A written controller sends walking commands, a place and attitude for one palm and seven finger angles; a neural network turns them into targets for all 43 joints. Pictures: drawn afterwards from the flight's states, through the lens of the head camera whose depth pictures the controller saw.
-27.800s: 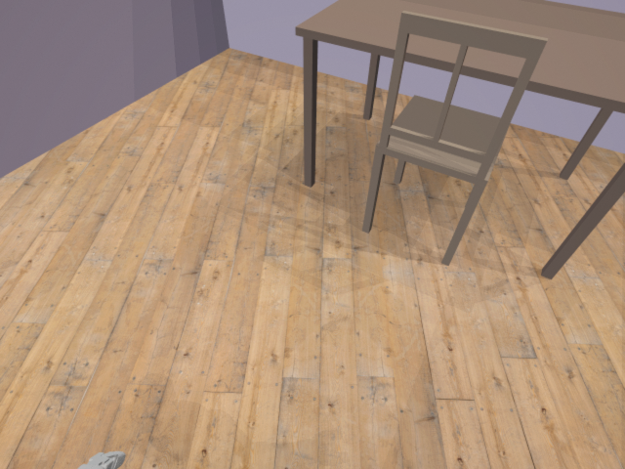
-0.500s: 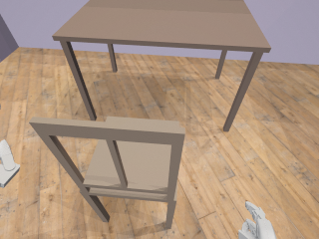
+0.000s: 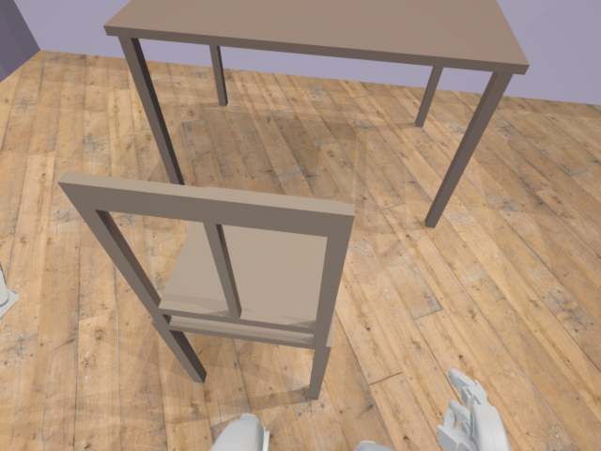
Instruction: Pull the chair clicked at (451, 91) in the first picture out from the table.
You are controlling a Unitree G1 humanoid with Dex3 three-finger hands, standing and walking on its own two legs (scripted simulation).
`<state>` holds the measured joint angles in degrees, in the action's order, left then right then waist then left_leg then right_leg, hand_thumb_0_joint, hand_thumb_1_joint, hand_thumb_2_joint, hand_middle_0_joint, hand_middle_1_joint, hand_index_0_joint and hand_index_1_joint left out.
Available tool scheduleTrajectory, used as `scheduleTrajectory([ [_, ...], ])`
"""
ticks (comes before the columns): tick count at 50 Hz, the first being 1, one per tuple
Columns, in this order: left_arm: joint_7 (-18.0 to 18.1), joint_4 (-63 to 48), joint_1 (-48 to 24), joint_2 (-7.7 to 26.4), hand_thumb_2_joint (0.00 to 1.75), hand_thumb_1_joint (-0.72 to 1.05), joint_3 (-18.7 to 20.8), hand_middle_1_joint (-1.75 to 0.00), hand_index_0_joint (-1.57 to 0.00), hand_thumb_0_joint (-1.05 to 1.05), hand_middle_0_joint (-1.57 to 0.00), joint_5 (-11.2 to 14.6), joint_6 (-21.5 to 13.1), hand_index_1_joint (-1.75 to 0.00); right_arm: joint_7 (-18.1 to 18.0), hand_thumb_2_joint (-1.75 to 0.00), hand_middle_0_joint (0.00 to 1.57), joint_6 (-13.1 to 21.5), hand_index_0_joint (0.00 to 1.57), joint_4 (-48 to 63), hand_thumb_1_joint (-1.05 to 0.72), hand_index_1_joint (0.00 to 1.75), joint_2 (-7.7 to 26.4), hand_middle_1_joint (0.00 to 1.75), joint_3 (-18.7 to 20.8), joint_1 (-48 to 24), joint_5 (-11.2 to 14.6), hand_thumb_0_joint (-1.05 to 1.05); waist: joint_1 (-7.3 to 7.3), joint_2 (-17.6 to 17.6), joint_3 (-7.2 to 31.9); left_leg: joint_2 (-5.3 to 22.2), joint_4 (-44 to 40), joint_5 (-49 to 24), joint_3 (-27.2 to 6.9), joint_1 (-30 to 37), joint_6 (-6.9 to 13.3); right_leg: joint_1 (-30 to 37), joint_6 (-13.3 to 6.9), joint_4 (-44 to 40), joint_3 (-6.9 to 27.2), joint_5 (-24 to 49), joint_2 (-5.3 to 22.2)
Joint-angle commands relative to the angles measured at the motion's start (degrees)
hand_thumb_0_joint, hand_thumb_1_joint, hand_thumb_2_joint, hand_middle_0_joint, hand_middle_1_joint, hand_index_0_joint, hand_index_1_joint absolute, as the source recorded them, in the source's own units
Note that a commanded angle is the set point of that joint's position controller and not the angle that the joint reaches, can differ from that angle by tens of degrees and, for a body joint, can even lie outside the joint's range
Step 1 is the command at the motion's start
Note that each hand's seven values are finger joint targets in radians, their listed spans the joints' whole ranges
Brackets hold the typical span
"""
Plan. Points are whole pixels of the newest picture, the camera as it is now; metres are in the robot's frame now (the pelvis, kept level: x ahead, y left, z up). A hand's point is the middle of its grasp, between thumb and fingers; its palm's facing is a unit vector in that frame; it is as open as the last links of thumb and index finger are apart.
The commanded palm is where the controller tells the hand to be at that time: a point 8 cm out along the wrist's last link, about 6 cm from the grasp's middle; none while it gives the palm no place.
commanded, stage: step back with the hand held close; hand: left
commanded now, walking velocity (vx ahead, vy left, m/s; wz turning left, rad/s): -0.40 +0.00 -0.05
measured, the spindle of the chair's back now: (226, 275) +0.38 +0.15 -0.05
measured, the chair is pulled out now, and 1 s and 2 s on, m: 0.61 0.61 0.61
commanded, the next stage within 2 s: stop stepping back and stand still in 0.40 s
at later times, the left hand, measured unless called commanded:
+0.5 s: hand out of the picture +0.16 +0.24 +0.21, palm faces +0.31 -0.77 -0.56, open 7.4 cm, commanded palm +0.09 +0.29 +0.20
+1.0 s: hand out of the picture +0.09 +0.24 +0.19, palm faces +0.40 -0.81 -0.43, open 7.4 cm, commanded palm +0.04 +0.28 +0.20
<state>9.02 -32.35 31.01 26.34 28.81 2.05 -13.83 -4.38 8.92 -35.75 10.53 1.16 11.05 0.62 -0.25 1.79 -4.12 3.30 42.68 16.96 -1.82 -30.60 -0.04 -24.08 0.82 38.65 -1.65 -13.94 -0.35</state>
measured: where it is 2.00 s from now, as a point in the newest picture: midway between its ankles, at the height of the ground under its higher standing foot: outside the picture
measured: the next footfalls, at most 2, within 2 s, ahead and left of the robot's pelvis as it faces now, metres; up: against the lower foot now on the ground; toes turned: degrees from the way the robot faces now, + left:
left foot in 0.18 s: +0.04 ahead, +0.14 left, +0.00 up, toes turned +1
right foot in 0.48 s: -0.04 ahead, -0.15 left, +0.00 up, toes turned -6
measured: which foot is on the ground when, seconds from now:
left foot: down 0.00-0.00, up 0.02-0.16, down 0.18-0.52, up 0.54-0.64, down 0.66-1.00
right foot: down 0.00-0.20, up 0.22-0.46, down 0.48-1.00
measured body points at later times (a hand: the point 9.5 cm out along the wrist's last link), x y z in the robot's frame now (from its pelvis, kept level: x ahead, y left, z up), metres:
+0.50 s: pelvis -0.07 +0.00 +0.02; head -0.01 +0.01 +0.46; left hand +0.14 +0.28 +0.24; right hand +0.11 -0.23 -0.07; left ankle +0.00 +0.13 -0.71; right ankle -0.08 -0.15 -0.71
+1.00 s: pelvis -0.12 -0.01 +0.02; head -0.13 +0.00 +0.47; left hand +0.07 +0.28 +0.21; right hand +0.00 -0.26 -0.06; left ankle -0.06 +0.12 -0.71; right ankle -0.08 -0.15 -0.71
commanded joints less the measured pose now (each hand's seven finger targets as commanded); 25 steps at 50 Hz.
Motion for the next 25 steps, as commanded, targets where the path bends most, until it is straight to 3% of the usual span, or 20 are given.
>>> scheduleTrajectory([
  [1, 2.4, -9.0, -2.4, 9.7, 0.90, 0.90, 5.0, -0.30, -0.20, 0.00, -0.20, 0.2, -2.3, -0.30, 0.2, -0.90, 0.20, 1.8, 0.20, 5.6, -0.90, 0.30, 7.1, 0.30, 3.2, -2.4, -1.1, 0.00, 0.42, -12.2, 9.4, -3.5, 16.3, 10.5, 0.8, 8.4, -1.4, -6.6, -12.4, -26.1, 25.0, -15.1, 21.3],
  [2, 2.6, -9.2, -3.2, 10.1, 0.90, 0.90, 5.1, -0.30, -0.20, 0.00, -0.20, -0.1, -2.0, -0.30, 0.6, -0.90, 0.20, 1.3, 0.20, 5.4, -0.90, 0.30, 6.7, 0.30, 3.0, -3.7, -1.2, 0.00, 0.50, -14.4, 11.5, -3.7, 20.1, 9.5, -0.3, 8.6, -1.1, -3.4, -12.6, -24.8, 21.9, -6.8, 21.8],
  [4, 2.5, -9.0, -2.8, 10.1, 0.90, 0.90, 6.2, -0.30, -0.20, 0.00, -0.20, -0.1, -2.2, -0.30, 0.0, -0.90, 0.20, 1.1, 0.20, 6.6, -0.90, 0.30, 5.5, 0.30, 2.1, -6.3, -0.9, 0.00, 0.13, -13.8, 9.3, -2.3, 12.5, 11.4, -1.0, 7.3, -0.8, 1.5, -10.3, -20.1, 14.9, 6.5, 18.1],
  [5, 2.6, -9.0, -3.8, 12.0, 0.90, 0.90, 7.6, -0.30, -0.20, 0.00, -0.20, -0.4, -2.6, -0.30, -0.2, -0.90, 0.20, 0.9, 0.20, 6.6, -0.90, 0.30, 6.3, 0.30, 1.9, -7.1, -0.8, 0.00, 0.04, -13.1, 8.3, -1.9, 4.6, 10.4, -0.8, 8.0, -0.6, 2.5, -9.1, -18.2, 13.4, 8.6, 17.1],
  [6, 2.4, -9.6, -2.2, 9.9, 0.90, 0.90, 6.3, -0.30, -0.20, 0.00, -0.20, -0.3, -3.0, -0.30, -0.5, -0.90, 0.20, 0.7, 0.20, 6.5, -0.90, 0.30, 5.8, 0.30, 1.5, -6.0, -0.8, 0.00, 0.38, -11.4, 8.3, -2.0, -5.2, 7.2, 0.3, 10.6, -0.2, 4.3, -7.2, -16.1, 10.7, 10.1, 14.7],
  [7, 2.4, -9.8, -0.9, 9.7, 0.90, 0.90, 6.4, -0.30, -0.20, 0.00, -0.20, -0.5, -3.4, -0.30, -0.8, -0.90, 0.20, 0.6, 0.20, 6.1, -0.90, 0.30, 6.3, 0.30, 1.8, -5.1, -0.8, 0.00, 0.58, -7.5, 8.8, -1.6, -17.0, 1.2, 1.6, 12.7, 0.2, 7.1, -5.0, -11.8, 8.8, 12.9, 12.3],
  [8, 2.4, -12.2, -0.7, 9.4, 0.90, 0.90, 6.0, -0.30, -0.20, 0.00, -0.20, -0.4, -4.3, -0.30, -0.9, -0.90, 0.20, 0.8, 0.20, 6.2, -0.90, 0.30, 7.7, 0.30, 2.7, -4.6, -0.8, 0.00, 0.17, -1.3, 9.6, 3.6, -23.4, -9.7, -2.4, 13.9, 1.8, 8.6, -2.4, -5.3, 6.2, 13.7, 8.3],
  [9, 2.0, -15.2, -1.5, 8.9, 0.90, 0.90, 5.5, -0.30, -0.20, 0.00, -0.20, -0.6, -5.1, -0.30, -0.5, -0.90, 0.20, 1.4, 0.20, 7.1, -0.90, 0.30, 8.9, 0.30, 3.7, -4.3, -0.9, 0.00, 0.07, 8.5, 10.2, 12.5, -23.2, -25.4, -9.6, 15.6, 5.0, 5.1, -0.1, 3.1, 3.4, 6.5, 4.2],
  [10, 1.4, -12.6, 0.6, 9.3, 0.90, 0.90, 6.2, -0.30, -0.20, 0.00, -0.20, -0.3, -5.4, -0.30, 0.1, -0.90, 0.20, 1.7, 0.20, 6.6, -0.90, 0.30, 8.7, 0.30, 4.7, -3.7, -0.6, 0.00, 0.91, 12.4, 12.5, 17.5, -23.0, -32.3, -10.1, 18.8, 7.3, 0.5, 0.1, 12.7, 3.0, -11.1, 3.0],
  [11, 1.2, -13.9, 0.5, 9.0, 0.90, 0.90, 6.3, -0.30, -0.20, 0.00, -0.20, 0.2, -5.5, -0.30, 0.3, -0.90, 0.20, 2.6, 0.20, 7.3, -0.90, 0.30, 7.2, 0.30, 3.9, -4.1, -2.1, 0.00, 1.17, 18.0, 12.8, 19.5, -22.9, -32.9, -14.2, 13.2, 9.7, 0.1, 0.4, 22.1, 4.4, -17.5, 1.9],
  [12, 1.2, -16.6, -1.2, 8.3, 0.90, 0.90, 5.3, -0.30, -0.20, 0.00, -0.20, 0.6, -5.5, -0.30, 0.4, -0.90, 0.20, 2.9, 0.20, 6.2, -0.90, 0.30, 7.9, 0.30, 4.3, -3.8, -2.5, 0.00, 1.97, 16.4, 10.0, 19.1, -20.8, -42.6, -11.9, 13.7, 10.3, -1.9, -0.1, 23.6, 5.4, -17.1, 1.7],
  [13, 0.9, -17.3, -2.2, 6.8, 0.90, 0.90, 3.5, -0.30, -0.20, 0.00, -0.20, 0.6, -5.7, -0.30, 1.0, -0.90, 0.20, 3.3, 0.20, 5.2, -0.90, 0.30, 8.2, 0.30, 4.6, -3.1, -1.8, 0.00, 1.32, 13.3, 10.4, 16.8, -17.8, -48.3, -8.5, 18.9, 9.2, -3.1, -0.2, 20.4, 4.6, -15.4, 1.5],
  [14, 0.9, -17.9, -1.4, 7.3, 0.90, 0.90, 4.0, -0.30, -0.20, 0.00, -0.20, 0.3, -5.8, -0.30, 1.5, -0.90, 0.20, 3.4, 0.20, 4.8, -0.90, 0.30, 8.6, 0.30, 5.2, -2.8, -1.1, 0.00, 0.78, 13.0, 11.8, 15.4, -16.0, -49.9, -5.3, 23.7, 7.8, -3.8, -0.3, 15.9, 3.1, -13.2, 1.7],
  [15, 0.9, -17.6, -0.7, 8.1, 0.90, 0.90, 4.7, -0.30, -0.20, 0.00, -0.20, 0.4, -5.5, -0.30, 1.7, -0.90, 0.20, 3.4, 0.20, 4.6, -0.90, 0.30, 8.4, 0.30, 5.4, -3.1, -0.9, 0.00, 0.40, 11.6, 12.4, 15.2, -15.3, -50.2, -5.0, 25.9, 6.9, -2.8, -0.6, 10.7, 1.7, -11.7, 1.9],
  [16, 0.5, -17.8, 0.6, 6.8, 0.90, 0.90, 3.8, -0.30, -0.20, 0.00, -0.20, 0.7, -5.6, -0.30, 2.0, -0.90, 0.20, 3.5, 0.20, 4.9, -0.90, 0.30, 8.3, 0.30, 5.0, -2.7, -0.9, 0.00, 0.39, 12.9, 13.1, 14.2, -15.6, -48.7, -5.2, 26.7, 6.1, -1.1, -1.3, 5.6, 0.8, -10.1, 1.9],
  [17, 0.4, -17.0, 1.8, 7.6, 0.90, 0.90, 4.7, -0.30, -0.20, 0.00, -0.20, 0.9, -5.4, -0.30, 2.0, -0.90, 0.20, 3.7, 0.20, 5.0, -0.90, 0.30, 8.2, 0.30, 4.7, -3.3, -1.1, 0.00, 0.48, 14.1, 13.1, 14.5, -16.1, -45.5, -5.6, 25.9, 5.8, 0.9, -1.4, 1.2, 0.4, -8.7, 2.1],
  [21, -0.3, -11.8, 4.1, 8.7, 0.90, 0.90, 6.8, -0.30, -0.20, 0.00, -0.20, 1.4, -5.0, -0.30, 1.5, -0.90, 0.20, 3.5, 0.20, 4.8, -0.90, 0.30, 8.1, 0.30, 3.8, -4.3, -1.7, 0.00, 0.22, 11.9, 12.0, 13.3, -15.0, -31.0, -6.9, 19.7, 4.1, 10.0, -1.1, -14.6, -1.0, 1.0, 2.3],
  [23, -0.7, -10.7, 3.9, 9.9, 0.90, 0.90, 7.9, -0.30, -0.20, 0.00, -0.20, 1.3, -5.5, -0.30, 1.4, -0.90, 0.20, 3.1, 0.20, 5.2, -0.90, 0.30, 8.3, 0.30, 3.6, -5.0, -1.2, 0.00, -0.11, 8.6, 12.2, 11.1, -13.2, -21.7, -4.7, 15.9, 2.6, 13.8, -0.8, -17.9, -3.1, 8.3, 2.9],
  [24, -0.8, -10.3, 3.8, 10.6, 0.90, 0.90, 8.5, -0.30, -0.20, 0.00, -0.20, 1.4, -5.8, -0.30, 1.4, -0.90, 0.20, 2.9, 0.20, 5.4, -0.90, 0.30, 8.2, 0.30, 3.3, -4.7, -1.0, 0.00, 0.12, 6.0, 12.4, 9.6, -11.9, -16.1, -3.2, 13.3, 1.9, 14.8, -1.2, -17.0, -2.4, 12.1, 4.2],
  [25, -0.9, -10.0, 3.9, 9.6, 0.90, 0.90, 7.0, -0.30, -0.20, 0.00, -0.20, 1.1, -5.6, -0.30, 1.3, -0.90, 0.20, 2.4, 0.20, 5.2, -0.90, 0.30, 8.3, 0.30, 4.0, -2.7, -0.5, 0.00, 0.67, -0.3, 14.1, 6.2, -8.0, -13.0, -0.8, 13.0, 0.4, 14.3, -3.0, -15.8, -0.3, 17.7, 6.4],
])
